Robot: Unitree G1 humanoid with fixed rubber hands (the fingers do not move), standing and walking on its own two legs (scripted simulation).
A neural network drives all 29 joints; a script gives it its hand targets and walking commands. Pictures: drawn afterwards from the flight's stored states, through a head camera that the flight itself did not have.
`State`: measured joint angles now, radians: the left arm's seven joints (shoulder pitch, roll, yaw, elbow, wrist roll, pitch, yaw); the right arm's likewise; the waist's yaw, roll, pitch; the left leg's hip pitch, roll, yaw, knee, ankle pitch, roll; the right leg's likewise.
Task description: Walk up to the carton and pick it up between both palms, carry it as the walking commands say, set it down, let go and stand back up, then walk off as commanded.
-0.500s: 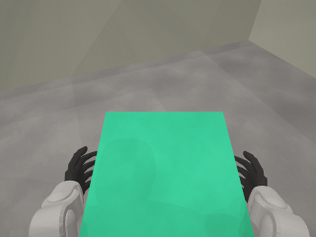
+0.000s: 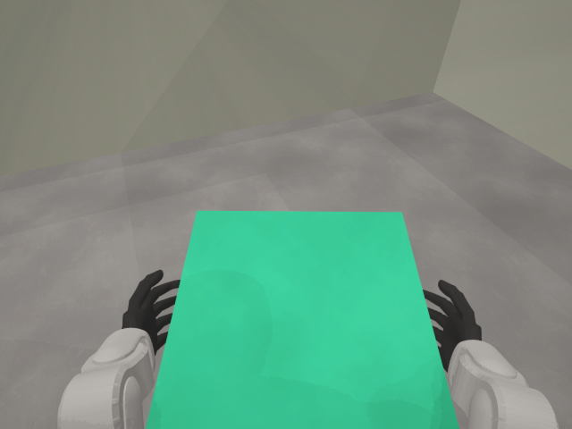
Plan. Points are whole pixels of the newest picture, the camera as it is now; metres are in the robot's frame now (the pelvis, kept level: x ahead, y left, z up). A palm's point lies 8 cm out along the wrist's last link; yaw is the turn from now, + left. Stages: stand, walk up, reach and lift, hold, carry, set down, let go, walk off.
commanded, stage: carry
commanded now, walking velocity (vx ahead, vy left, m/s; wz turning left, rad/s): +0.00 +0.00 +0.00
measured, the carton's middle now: (298, 342) +0.26 +0.00 +0.02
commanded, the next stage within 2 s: hold in 0.90 s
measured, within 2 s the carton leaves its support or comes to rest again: neither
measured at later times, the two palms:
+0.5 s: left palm (139, 359) +0.19 +0.18 +0.10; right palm (477, 372) +0.19 -0.19 +0.10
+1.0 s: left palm (155, 371) +0.20 +0.18 +0.05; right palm (453, 378) +0.21 -0.19 +0.04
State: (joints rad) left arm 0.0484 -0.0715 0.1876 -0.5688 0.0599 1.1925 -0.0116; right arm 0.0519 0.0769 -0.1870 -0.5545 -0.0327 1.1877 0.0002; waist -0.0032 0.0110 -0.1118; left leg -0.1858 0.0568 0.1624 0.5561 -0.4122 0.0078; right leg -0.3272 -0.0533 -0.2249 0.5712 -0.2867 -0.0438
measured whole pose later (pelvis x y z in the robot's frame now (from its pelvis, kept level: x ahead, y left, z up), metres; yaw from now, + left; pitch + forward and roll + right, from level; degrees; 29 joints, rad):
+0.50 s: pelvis -0.03 -0.01 +0.00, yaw +0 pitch +3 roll +0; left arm 0.04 -0.06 0.19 -0.54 0.05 1.18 -0.01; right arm 0.04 0.07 -0.18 -0.54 -0.04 1.18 0.00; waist 0.00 0.00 -0.11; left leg -0.23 0.05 0.17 0.53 -0.35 0.01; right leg -0.36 -0.05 -0.22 0.52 -0.21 -0.06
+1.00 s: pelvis -0.05 -0.01 +0.01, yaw +1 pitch -5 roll +0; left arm -0.08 0.05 0.08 -0.07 0.11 0.87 0.02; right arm -0.09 -0.02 -0.10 -0.07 -0.09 0.87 -0.03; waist -0.01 0.01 0.09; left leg -0.10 -0.01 0.06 0.46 -0.27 0.04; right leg -0.21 0.02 -0.11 0.43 -0.14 -0.07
